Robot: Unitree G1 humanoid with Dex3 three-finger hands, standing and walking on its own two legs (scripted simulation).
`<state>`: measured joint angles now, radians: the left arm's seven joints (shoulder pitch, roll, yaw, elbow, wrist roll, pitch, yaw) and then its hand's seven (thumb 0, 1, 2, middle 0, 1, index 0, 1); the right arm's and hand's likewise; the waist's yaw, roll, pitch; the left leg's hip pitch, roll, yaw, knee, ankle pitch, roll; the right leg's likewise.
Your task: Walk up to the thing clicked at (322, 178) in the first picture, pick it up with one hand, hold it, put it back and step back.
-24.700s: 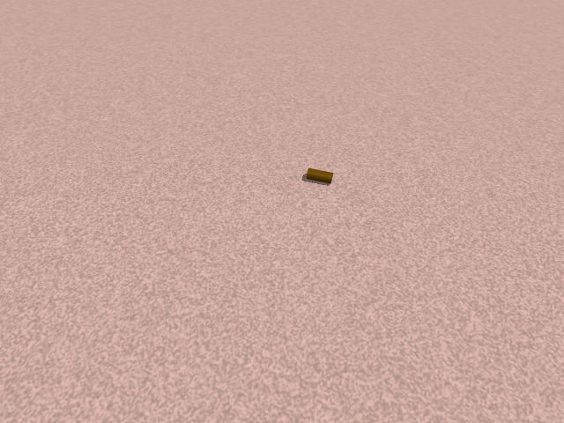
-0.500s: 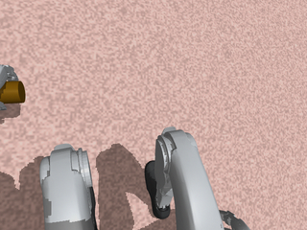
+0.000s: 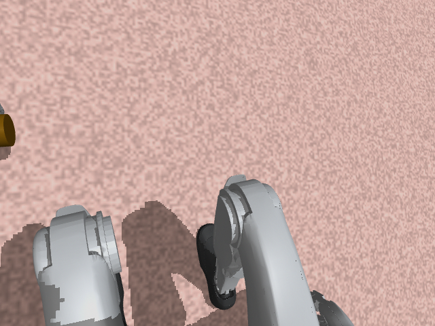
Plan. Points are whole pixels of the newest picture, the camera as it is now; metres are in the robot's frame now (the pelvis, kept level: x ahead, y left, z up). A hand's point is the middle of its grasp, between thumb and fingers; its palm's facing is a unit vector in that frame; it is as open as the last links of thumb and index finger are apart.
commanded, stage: rest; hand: left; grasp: from above
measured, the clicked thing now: out of the picture +0.45 +0.35 -0.23
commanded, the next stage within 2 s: open in 0.98 s
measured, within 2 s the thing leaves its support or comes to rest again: rests again in 1.46 s
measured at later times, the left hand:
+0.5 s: hand out of the picture +0.45 +0.32 -0.24, palm faces -0.50 -0.09 -0.86, open 8.4 cm
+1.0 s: hand out of the picture +0.45 +0.32 -0.26, palm faces -0.49 -0.09 -0.87, open 8.4 cm
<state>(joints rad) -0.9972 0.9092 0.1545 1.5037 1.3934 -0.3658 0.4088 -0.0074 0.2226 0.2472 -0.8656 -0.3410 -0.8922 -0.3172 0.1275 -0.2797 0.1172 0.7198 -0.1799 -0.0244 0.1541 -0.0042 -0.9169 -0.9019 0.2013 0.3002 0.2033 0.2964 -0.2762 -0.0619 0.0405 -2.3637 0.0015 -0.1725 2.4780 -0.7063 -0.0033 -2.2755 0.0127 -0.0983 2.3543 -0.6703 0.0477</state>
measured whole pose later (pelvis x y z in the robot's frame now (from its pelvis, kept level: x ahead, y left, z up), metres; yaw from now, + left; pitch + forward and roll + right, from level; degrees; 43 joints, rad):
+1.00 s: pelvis +0.00 +0.00 -0.02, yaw -3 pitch +30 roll -13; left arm -1.01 1.02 0.14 1.64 1.37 -0.32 0.53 -0.01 0.25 0.25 -0.84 -0.34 -0.87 -0.31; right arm 0.08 -0.31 0.25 0.68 -0.24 -0.12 0.19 0.00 -0.91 -0.90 0.20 0.30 0.20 0.30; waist -0.34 -0.13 0.13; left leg -2.37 0.01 -0.24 2.56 -0.74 0.00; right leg -2.27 0.04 -0.15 2.39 -0.67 0.06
